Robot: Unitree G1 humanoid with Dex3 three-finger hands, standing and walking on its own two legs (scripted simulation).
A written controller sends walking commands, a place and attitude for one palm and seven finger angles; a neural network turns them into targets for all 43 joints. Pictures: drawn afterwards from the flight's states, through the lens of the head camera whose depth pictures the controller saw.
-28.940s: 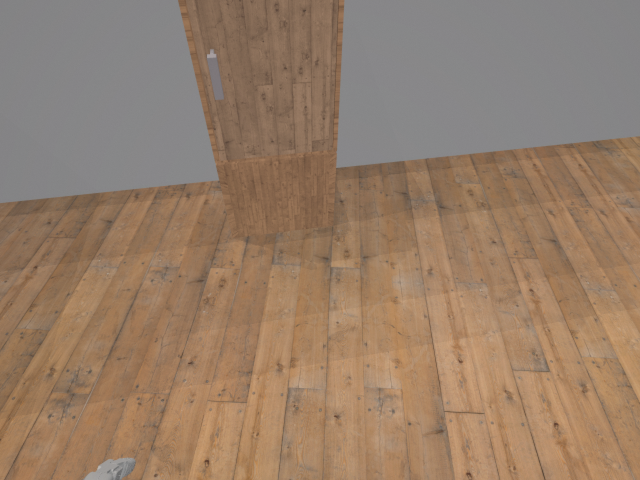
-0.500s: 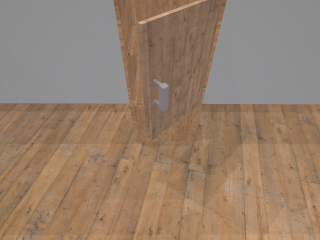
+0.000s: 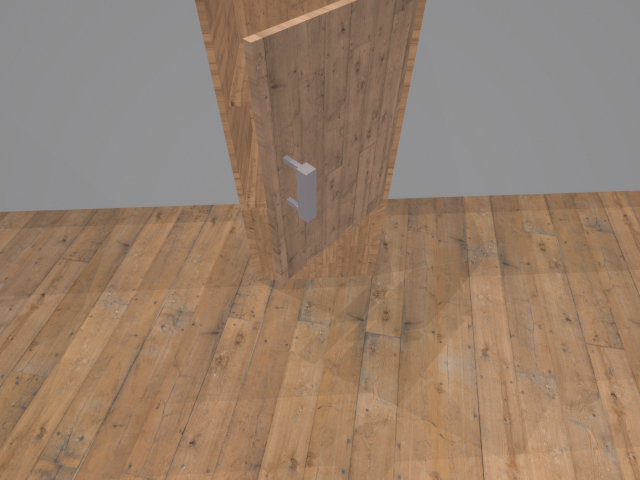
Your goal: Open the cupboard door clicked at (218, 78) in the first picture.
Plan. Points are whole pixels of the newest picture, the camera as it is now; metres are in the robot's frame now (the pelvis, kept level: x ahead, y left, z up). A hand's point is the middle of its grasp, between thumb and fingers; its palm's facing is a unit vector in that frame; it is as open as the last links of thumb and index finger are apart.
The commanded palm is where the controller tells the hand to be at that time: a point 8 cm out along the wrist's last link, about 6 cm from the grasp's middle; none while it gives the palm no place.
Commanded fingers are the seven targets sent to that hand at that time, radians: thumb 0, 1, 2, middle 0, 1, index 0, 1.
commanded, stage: walk to a spot facing it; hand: left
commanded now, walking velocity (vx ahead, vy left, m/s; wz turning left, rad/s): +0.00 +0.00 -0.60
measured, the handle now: (298, 188) +0.61 +0.09 -0.03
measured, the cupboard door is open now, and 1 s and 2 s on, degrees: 43 43 43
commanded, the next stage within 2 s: none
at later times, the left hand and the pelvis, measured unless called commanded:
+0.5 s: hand out of the picture +0.07 +0.12 -0.15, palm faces -0.18 -0.95 -0.27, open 7.3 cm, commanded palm none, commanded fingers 0.00 0.90 0.90 -0.20 -0.30 -0.20 -0.30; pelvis +0.00 -0.07 +0.00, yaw -17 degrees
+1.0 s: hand (236, 430) +0.22 +0.15 -0.18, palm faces -0.46 -0.86 -0.24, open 7.3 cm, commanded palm none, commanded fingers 0.00 0.90 0.90 -0.20 -0.30 -0.20 -0.30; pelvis +0.05 -0.02 +0.00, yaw -33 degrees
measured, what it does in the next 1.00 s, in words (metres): steps on the spot, turning right: left foot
